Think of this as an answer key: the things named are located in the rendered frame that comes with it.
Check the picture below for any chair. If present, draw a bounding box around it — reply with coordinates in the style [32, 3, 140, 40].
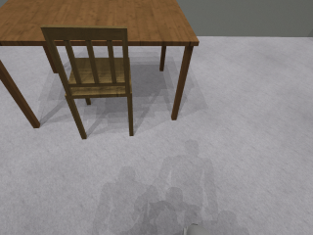
[40, 24, 134, 140]

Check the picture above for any table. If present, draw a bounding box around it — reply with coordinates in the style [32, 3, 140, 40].
[0, 0, 200, 128]

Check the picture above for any right robot thigh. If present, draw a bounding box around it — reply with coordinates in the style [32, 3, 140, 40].
[182, 224, 211, 235]

